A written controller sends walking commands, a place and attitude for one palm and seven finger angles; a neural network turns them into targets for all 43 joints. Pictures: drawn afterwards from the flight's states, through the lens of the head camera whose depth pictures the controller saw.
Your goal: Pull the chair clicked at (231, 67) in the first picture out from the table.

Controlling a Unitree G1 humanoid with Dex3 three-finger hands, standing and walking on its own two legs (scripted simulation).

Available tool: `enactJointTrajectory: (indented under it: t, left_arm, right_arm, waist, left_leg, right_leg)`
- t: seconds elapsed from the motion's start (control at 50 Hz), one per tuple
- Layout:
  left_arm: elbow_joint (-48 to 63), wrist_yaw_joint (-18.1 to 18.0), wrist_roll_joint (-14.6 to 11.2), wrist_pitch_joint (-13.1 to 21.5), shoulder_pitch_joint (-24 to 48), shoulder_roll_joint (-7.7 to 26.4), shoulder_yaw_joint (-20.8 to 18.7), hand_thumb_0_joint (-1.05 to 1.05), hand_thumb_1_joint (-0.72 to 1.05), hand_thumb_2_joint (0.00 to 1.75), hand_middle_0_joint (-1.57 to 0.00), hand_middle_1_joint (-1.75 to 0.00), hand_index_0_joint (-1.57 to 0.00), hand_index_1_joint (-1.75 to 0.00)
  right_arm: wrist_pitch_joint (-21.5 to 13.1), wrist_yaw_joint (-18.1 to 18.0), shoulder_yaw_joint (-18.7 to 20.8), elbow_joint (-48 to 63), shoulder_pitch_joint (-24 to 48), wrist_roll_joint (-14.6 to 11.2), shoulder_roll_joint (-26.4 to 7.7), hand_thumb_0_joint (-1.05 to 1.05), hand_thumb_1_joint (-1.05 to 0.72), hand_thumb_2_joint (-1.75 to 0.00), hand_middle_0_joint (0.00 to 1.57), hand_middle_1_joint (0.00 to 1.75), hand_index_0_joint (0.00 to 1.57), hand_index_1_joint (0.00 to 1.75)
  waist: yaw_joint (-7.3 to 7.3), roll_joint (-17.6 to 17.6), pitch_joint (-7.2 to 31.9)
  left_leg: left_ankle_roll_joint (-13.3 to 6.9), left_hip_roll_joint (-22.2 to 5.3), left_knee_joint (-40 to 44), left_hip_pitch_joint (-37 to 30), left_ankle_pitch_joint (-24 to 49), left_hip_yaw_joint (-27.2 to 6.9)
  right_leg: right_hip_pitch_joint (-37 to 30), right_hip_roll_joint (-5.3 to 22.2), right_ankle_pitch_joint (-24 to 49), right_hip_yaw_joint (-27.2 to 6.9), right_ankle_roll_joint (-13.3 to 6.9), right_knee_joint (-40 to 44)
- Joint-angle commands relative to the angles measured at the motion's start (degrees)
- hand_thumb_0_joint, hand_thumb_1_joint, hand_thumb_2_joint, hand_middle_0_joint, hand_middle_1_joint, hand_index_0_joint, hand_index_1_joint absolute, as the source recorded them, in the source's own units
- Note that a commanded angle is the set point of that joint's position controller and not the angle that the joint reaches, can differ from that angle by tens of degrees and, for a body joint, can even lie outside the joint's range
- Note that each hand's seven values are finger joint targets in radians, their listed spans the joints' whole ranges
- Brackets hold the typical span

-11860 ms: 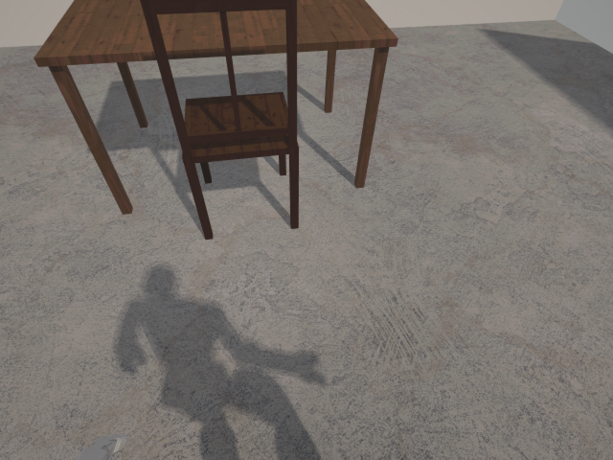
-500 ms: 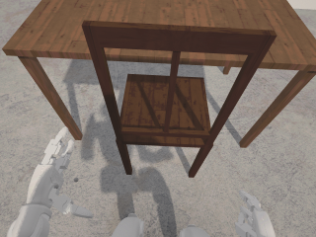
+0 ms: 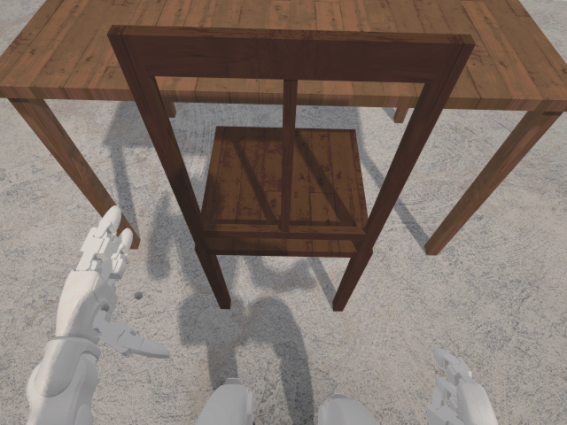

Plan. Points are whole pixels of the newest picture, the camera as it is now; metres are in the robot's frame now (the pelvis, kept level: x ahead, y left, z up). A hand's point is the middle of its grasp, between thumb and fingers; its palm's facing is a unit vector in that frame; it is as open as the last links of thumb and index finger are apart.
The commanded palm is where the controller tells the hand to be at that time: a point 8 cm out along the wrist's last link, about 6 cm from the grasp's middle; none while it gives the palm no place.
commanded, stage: aim the fingers beside a spindle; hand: left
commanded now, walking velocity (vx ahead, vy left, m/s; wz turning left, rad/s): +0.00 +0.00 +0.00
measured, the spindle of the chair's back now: (286, 172) +0.50 +0.01 +0.02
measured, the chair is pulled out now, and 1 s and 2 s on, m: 0.00 0.00 0.00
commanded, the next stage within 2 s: none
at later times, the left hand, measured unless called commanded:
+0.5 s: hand (163, 278) +0.31 +0.18 +0.02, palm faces -0.02 -1.00 -0.04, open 16.9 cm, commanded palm +0.29 +0.23 +0.02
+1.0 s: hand (184, 258) +0.36 +0.16 -0.02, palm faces -0.03 -1.00 -0.03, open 16.9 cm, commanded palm +0.33 +0.22 -0.01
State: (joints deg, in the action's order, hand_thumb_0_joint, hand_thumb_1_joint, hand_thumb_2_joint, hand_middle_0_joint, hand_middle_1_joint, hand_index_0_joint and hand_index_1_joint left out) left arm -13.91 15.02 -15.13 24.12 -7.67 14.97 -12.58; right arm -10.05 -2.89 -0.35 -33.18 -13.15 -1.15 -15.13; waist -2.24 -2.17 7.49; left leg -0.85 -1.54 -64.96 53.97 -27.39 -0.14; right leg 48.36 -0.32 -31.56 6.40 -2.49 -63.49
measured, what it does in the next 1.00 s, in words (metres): stands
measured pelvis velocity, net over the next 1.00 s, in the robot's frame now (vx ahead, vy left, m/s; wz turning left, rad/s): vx -0.01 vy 0.01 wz -0.02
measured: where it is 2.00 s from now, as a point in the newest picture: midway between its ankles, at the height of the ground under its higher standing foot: outside the picture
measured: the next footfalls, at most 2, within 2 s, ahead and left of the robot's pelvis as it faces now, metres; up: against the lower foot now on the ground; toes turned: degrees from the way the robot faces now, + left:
none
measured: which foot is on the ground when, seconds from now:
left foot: down 0.00-1.00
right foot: down 0.00-1.00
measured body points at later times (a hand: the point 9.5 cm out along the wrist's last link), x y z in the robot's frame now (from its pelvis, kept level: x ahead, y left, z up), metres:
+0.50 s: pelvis +0.00 +0.01 -0.01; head +0.09 +0.01 +0.43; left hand +0.30 +0.23 +0.02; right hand +0.15 -0.25 -0.11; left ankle +0.04 +0.11 -0.65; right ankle +0.00 -0.10 -0.65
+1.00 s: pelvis -0.01 +0.01 -0.03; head +0.10 +0.02 +0.40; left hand +0.35 +0.22 -0.01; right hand +0.12 -0.24 -0.14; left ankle +0.04 +0.11 -0.65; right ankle +0.00 -0.10 -0.65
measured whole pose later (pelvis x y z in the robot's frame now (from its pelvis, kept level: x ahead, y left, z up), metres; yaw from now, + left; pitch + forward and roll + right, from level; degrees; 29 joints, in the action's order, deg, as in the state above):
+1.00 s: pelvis -0.01 +0.01 -0.03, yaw -1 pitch +22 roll -2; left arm -30.1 8.0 -10.0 25.7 13.6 12.6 -8.8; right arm -4.6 -0.8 -0.3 -34.3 -12.9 -0.1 -14.7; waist -3.1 -2.1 8.4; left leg -2.1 -1.4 -72.8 65.6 -29.1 0.9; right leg 60.3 0.3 -33.3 5.3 -1.6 -71.6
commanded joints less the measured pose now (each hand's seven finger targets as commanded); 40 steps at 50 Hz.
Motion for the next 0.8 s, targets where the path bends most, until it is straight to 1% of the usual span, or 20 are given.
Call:
enactJointTrajectory:
  t: [0.0,0.06,0.12,0.14,0.16,0.18,0.22,0.26,0.28,0.32,0.36,0.44,0.52,0.56,0.58,0.6,0.66,0.68,0.72,0.78]
  left_arm:
    - [10.5,-0.1,-1.0,3.0,6.9,8.9,-4.2,0.00,-0.50,0.30,-0.06,-0.08,-0.06,-0.08]
    - [12.8,-1.0,-0.9,4.8,8.4,10.2,-5.6,0.00,-0.50,0.30,-0.06,-0.08,-0.06,-0.08]
    - [10.7,-1.9,-0.3,6.1,9.5,9.1,-4.5,0.00,-0.50,0.30,-0.06,-0.08,-0.06,-0.08]
    - [9.6,-2.0,-0.2,6.3,11.2,8.5,-4.1,0.00,-0.50,0.30,-0.06,-0.08,-0.06,-0.08]
    - [7.7,-1.9,0.1,6.1,10.5,8.2,-3.9,0.00,-0.50,0.30,-0.06,-0.08,-0.06,-0.08]
    - [6.3,-1.9,0.2,6.0,11.4,7.7,-3.5,0.00,-0.50,0.30,-0.06,-0.08,-0.06,-0.08]
    - [4.2,-1.4,0.7,5.2,14.1,6.7,-1.9,0.00,-0.50,0.30,-0.06,-0.08,-0.06,-0.08]
    - [3.8,-0.9,0.2,4.6,12.7,7.8,-3.3,0.00,-0.50,0.30,-0.06,-0.08,-0.06,-0.08]
    - [4.7,-0.8,0.4,4.6,13.1,8.2,-3.4,0.00,-0.50,0.30,-0.06,-0.08,-0.06,-0.08]
    - [6.8,-1.1,0.6,4.7,14.6,7.0,-1.9,0.00,-0.50,0.30,-0.06,-0.08,-0.06,-0.08]
    - [9.0,-2.1,0.5,5.4,15.7,7.8,-2.7,0.00,-0.50,0.30,-0.06,-0.08,-0.06,-0.08]
    - [8.3,-4.5,1.9,6.7,17.5,6.3,-1.3,0.00,-0.50,0.30,-0.06,-0.08,-0.06,-0.08]
    - [2.4,-5.2,3.1,5.8,19.2,4.4,0.6,0.00,-0.50,0.30,-0.06,-0.08,-0.06,-0.08]
    - [1.0,-5.0,3.6,5.4,20.7,4.4,0.9,0.00,-0.50,0.30,-0.06,-0.08,-0.06,-0.08]
    - [1.6,-5.0,3.6,5.3,22.3,3.5,2.2,0.00,-0.50,0.30,-0.06,-0.08,-0.06,-0.08]
    - [2.0,-5.2,3.8,5.4,22.6,4.5,1.4,0.00,-0.50,0.30,-0.06,-0.08,-0.06,-0.08]
    - [3.7,-6.0,4.0,5.9,26.6,6.2,0.3,0.00,-0.50,0.30,-0.06,-0.08,-0.06,-0.08]
    - [4.5,-6.4,3.9,6.3,28.1,5.6,0.7,0.00,-0.50,0.30,-0.06,-0.08,-0.06,-0.08]
    - [3.4,-7.4,4.2,7.0,29.2,7.4,-1.0,0.00,-0.50,0.30,-0.06,-0.08,-0.06,-0.08]
    - [0.1,-8.0,4.6,7.1,29.6,5.8,-0.4,0.00,-0.50,0.30,-0.06,-0.08,-0.06,-0.08]
  right_arm:
    - [-2.7,-0.5,3.4,7.9,0.5,-0.3,-7.9,0.00,-0.90,-0.90,0.20,0.30,0.20,0.30]
    - [-3.0,-0.5,3.5,7.5,0.1,-0.1,-7.5,0.00,-0.90,-0.90,0.20,0.30,0.20,0.30]
    - [-2.9,-0.3,3.3,6.7,0.1,0.2,-7.4,0.00,-0.90,-0.90,0.20,0.30,0.20,0.30]
    - [-2.9,-0.2,3.5,6.1,0.1,0.2,-7.4,0.00,-0.90,-0.90,0.20,0.30,0.20,0.30]
    - [-2.7,-0.1,3.5,6.1,0.0,0.2,-7.6,0.00,-0.90,-0.90,0.20,0.30,0.20,0.30]
    - [-2.6,-0.1,3.5,6.0,0.1,0.2,-7.8,0.00,-0.90,-0.90,0.20,0.30,0.20,0.30]
    - [-2.3,0.0,3.4,5.8,-0.1,0.1,-7.9,0.00,-0.90,-0.90,0.20,0.30,0.20,0.30]
    - [-2.1,0.0,3.8,6.3,-0.4,0.0,-8.2,0.00,-0.90,-0.90,0.20,0.30,0.20,0.30]
    - [-1.9,0.0,3.8,6.6,-0.1,0.0,-8.2,0.00,-0.90,-0.90,0.20,0.30,0.20,0.30]
    - [-1.8,0.1,3.8,7.2,-0.2,0.1,-7.9,0.00,-0.90,-0.90,0.20,0.30,0.20,0.30]
    - [-1.8,0.2,3.8,7.0,-0.2,0.2,-7.6,0.00,-0.90,-0.90,0.20,0.30,0.20,0.30]
    - [-1.3,0.6,3.7,6.3,-0.4,0.6,-7.4,0.00,-0.90,-0.90,0.20,0.30,0.20,0.30]
    - [-0.3,1.0,3.7,5.9,-0.4,0.6,-7.9,0.00,-0.90,-0.90,0.20,0.30,0.20,0.30]
    - [0.2,1.1,3.8,6.1,-0.4,0.5,-8.0,0.00,-0.90,-0.90,0.20,0.30,0.20,0.30]
    - [0.4,1.1,3.7,6.4,-0.2,0.5,-8.0,0.00,-0.90,-0.90,0.20,0.30,0.20,0.30]
    - [0.6,1.1,3.8,6.5,-0.3,0.6,-8.1,0.00,-0.90,-0.90,0.20,0.30,0.20,0.30]
    - [1.0,0.9,3.7,6.4,-0.5,0.6,-7.9,0.00,-0.90,-0.90,0.20,0.30,0.20,0.30]
    - [1.0,0.9,3.6,6.4,-0.4,0.8,-7.7,0.00,-0.90,-0.90,0.20,0.30,0.20,0.30]
    - [1.1,0.8,3.4,5.9,-0.7,1.0,-7.8,0.00,-0.90,-0.90,0.20,0.30,0.20,0.30]
    - [1.5,1.1,3.5,5.3,-0.8,1.1,-7.6,0.00,-0.90,-0.90,0.20,0.30,0.20,0.30]
  waist:
    - [0.15,0.8,15.9]
    - [0.57,-0.7,18.7]
    - [0.08,-0.5,17.3]
    - [-0.64,0.5,16.4]
    - [-0.40,0.0,15.7]
    - [-0.78,1.2,15.4]
    - [-1.08,0.6,14.6]
    - [-0.28,1.9,16.9]
    - [0.18,0.8,18.3]
    - [0.05,-0.1,20.3]
    - [0.35,-1.0,21.4]
    - [-0.31,-0.7,20.4]
    - [-1.25,1.4,17.0]
    - [-0.87,0.8,17.7]
    - [-1.22,0.6,18.0]
    - [-0.65,0.4,19.3]
    - [-0.55,-1.6,21.6]
    - [-0.89,-0.8,22.9]
    - [-0.56,-1.6,22.5]
    - [-0.88,-0.4,22.6]
  left_leg:
    - [-1.0,1.0,7.3,-11.1,13.2,-1.5]
    - [-1.0,0.9,6.8,-12.4,15.8,-1.5]
    - [-1.0,0.9,6.1,-11.6,16.2,-1.7]
    - [-0.9,0.8,5.7,-11.2,15.1,-1.6]
    - [-0.8,0.9,5.7,-10.5,14.1,-1.6]
    - [-0.8,0.9,5.5,-9.7,12.7,-1.6]
    - [-0.9,1.0,5.3,-8.9,11.6,-1.8]
    - [-0.9,1.0,5.1,-9.0,12.3,-1.5]
    - [-0.9,1.0,5.1,-9.6,13.3,-1.4]
    - [-1.0,0.9,5.1,-11.4,15.6,-1.7]
    - [-0.9,0.8,4.9,-12.3,16.4,-1.8]
    - [-0.6,0.6,4.4,-12.3,16.9,-2.5]
    - [-0.7,0.7,3.8,-9.1,12.1,-2.6]
    - [-0.5,0.7,3.9,-9.0,10.8,-2.7]
    - [-0.6,0.8,3.7,-9.2,10.7,-2.8]
    - [-0.5,0.7,3.8,-9.6,10.8,-2.9]
    - [-0.4,0.5,3.4,-11.5,12.7,-3.3]
    - [-0.6,0.6,2.9,-11.4,12.7,-3.2]
    - [-0.5,0.6,2.6,-10.5,13.0,-3.5]
    - [-0.4,0.5,2.0,-10.0,12.7,-3.3]
  right_leg:
    - [-7.5,0.5,15.7,-5.9,1.6,10.8]
    - [-8.6,0.5,18.6,-5.9,1.6,9.8]
    - [-6.6,0.3,19.0,-5.4,1.4,8.7]
    - [-5.2,0.4,18.0,-5.5,1.6,8.7]
    - [-4.4,0.4,16.8,-5.5,1.5,8.7]
    - [-3.5,0.4,15.2,-5.5,1.6,8.6]
    - [-2.6,0.4,14.2,-5.6,1.4,8.5]
    - [-4.3,0.6,15.3,-6.1,1.5,8.6]
    - [-4.8,0.6,16.3,-6.2,1.4,8.2]
    - [-4.6,0.5,18.3,-5.5,1.3,7.1]
    - [-4.8,0.5,18.8,-5.4,1.3,6.9]
    - [-1.6,0.3,18.1,-4.4,1.2,5.3]
    - [1.8,0.1,13.7,-4.3,1.1,5.4]
    - [2.5,0.2,12.2,-4.2,0.9,5.0]
    - [2.7,0.2,12.3,-4.4,0.9,5.0]
    - [2.5,0.2,12.0,-4.3,0.8,4.8]
    - [2.9,0.2,12.8,-4.3,0.7,4.2]
    - [2.5,0.2,13.0,-4.5,0.9,4.1]
    - [3.0,0.0,12.8,-4.4,0.7,3.4]
    - [3.9,0.0,12.9,-4.4,0.8,2.9]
